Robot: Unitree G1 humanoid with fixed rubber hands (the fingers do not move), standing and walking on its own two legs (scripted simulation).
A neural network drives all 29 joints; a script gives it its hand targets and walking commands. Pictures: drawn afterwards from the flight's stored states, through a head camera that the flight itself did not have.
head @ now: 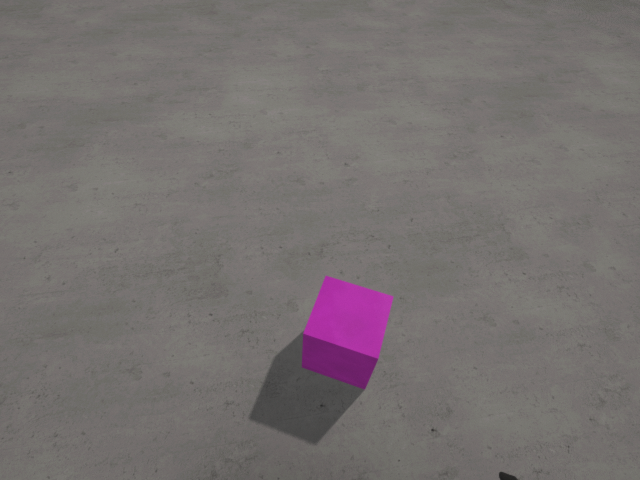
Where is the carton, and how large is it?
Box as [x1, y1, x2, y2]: [302, 276, 393, 388]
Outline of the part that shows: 325,276 303,333 302,367 364,388 378,357 393,296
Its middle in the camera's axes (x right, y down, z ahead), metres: +0.08 +0.29 +1.20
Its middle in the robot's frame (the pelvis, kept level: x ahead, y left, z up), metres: +0.61 -0.06 -0.64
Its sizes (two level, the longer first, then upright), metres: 0.210 0.200 0.250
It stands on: the floor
